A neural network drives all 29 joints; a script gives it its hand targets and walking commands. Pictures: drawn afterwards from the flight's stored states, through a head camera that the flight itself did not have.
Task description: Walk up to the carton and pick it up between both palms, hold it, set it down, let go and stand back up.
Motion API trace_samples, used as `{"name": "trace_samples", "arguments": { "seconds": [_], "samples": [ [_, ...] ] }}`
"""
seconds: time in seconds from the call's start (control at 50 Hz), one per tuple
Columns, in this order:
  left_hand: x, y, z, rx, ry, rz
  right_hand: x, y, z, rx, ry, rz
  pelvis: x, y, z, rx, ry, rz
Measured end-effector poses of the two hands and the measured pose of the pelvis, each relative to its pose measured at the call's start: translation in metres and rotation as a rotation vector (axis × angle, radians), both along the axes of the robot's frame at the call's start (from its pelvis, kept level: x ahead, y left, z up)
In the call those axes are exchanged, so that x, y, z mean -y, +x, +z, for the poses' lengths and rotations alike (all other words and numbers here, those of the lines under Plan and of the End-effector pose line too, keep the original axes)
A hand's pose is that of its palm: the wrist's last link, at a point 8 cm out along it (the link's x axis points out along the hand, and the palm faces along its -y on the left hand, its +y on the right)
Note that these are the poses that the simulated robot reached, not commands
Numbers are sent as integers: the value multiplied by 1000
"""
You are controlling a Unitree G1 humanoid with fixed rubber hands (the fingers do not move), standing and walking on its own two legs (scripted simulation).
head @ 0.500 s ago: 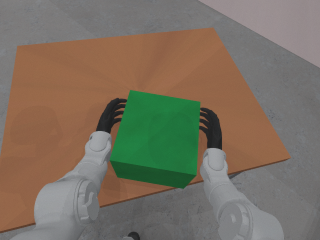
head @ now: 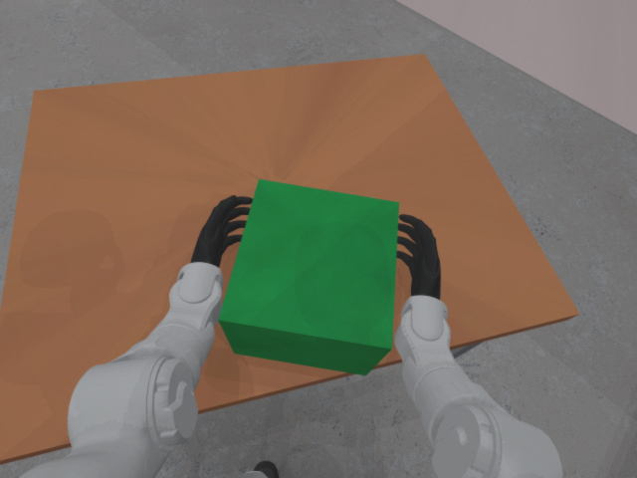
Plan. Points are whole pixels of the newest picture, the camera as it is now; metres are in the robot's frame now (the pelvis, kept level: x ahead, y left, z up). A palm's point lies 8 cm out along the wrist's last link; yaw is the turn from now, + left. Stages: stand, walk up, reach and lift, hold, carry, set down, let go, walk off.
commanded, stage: reach and lift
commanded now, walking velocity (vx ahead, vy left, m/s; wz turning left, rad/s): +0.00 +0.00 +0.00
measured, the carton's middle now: (314, 280) +0.39 +0.01 -0.04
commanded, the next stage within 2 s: none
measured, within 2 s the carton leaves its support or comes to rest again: leaves its support in 0.50 s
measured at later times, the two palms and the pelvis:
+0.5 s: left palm (213, 260) +0.40 +0.14 -0.01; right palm (427, 287) +0.36 -0.14 -0.01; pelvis -0.01 +0.00 +0.00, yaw +0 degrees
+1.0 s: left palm (203, 252) +0.40 +0.15 +0.02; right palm (432, 277) +0.36 -0.13 +0.03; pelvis -0.02 +0.00 +0.00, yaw +0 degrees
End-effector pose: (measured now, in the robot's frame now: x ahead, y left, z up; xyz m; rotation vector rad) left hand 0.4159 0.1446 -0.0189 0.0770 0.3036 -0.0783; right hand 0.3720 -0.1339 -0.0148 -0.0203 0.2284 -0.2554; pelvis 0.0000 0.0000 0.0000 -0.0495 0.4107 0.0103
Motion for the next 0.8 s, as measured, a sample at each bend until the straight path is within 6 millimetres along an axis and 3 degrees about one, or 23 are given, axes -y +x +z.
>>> {"name": "trace_samples", "arguments": {
  "seconds": [0.44,0.8],
  "samples": [
    [5,-9,2,7,-31,24,2,-8,4,14,-5,-24,1,-7,0,10,-2,-2],
    [2,-19,17,5,-32,40,-1,-15,17,15,38,-28,-1,-16,0,24,-5,-3]
  ]
}}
